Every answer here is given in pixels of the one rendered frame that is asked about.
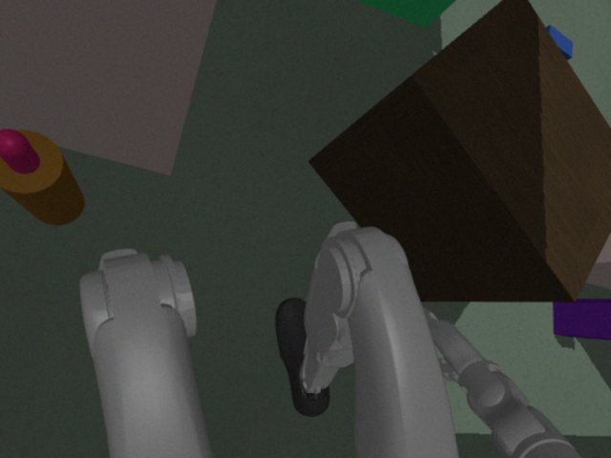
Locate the right robot arm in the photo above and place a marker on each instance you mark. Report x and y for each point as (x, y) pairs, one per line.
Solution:
(517, 428)

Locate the right robot foot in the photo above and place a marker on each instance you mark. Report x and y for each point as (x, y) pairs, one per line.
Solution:
(291, 337)

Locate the right robot hand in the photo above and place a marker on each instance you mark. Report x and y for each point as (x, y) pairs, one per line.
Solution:
(456, 350)

